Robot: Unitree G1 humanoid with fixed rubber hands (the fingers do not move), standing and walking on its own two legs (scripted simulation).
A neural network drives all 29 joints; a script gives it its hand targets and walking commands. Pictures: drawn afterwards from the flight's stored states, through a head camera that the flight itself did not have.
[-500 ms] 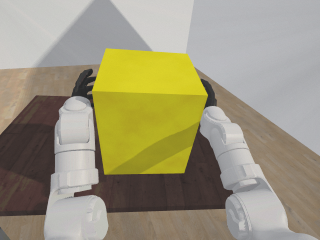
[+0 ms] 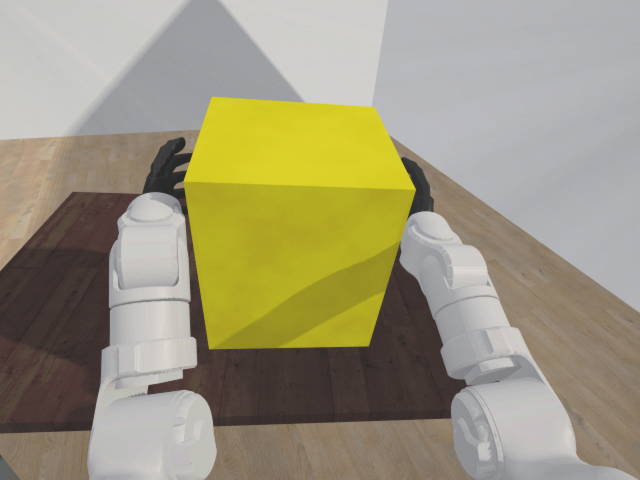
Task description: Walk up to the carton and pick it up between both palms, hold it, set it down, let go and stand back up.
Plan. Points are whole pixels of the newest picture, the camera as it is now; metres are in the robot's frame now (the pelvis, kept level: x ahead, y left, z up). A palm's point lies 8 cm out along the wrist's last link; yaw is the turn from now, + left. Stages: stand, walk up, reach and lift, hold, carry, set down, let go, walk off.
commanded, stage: set down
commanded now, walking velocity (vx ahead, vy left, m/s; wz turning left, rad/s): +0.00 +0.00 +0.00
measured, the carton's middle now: (293, 226) +0.39 -0.01 +0.20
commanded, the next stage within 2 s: none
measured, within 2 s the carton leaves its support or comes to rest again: neither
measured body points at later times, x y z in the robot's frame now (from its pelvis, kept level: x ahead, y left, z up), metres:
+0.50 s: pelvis +0.01 +0.00 +0.00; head -0.03 +0.03 +0.45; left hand +0.41 +0.14 +0.24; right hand +0.39 -0.16 +0.21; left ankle +0.03 +0.14 -0.75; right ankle +0.00 -0.13 -0.75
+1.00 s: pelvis +0.01 +0.00 +0.00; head -0.02 +0.03 +0.45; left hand +0.42 +0.13 +0.19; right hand +0.38 -0.17 +0.17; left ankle +0.03 +0.14 -0.75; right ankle +0.00 -0.13 -0.75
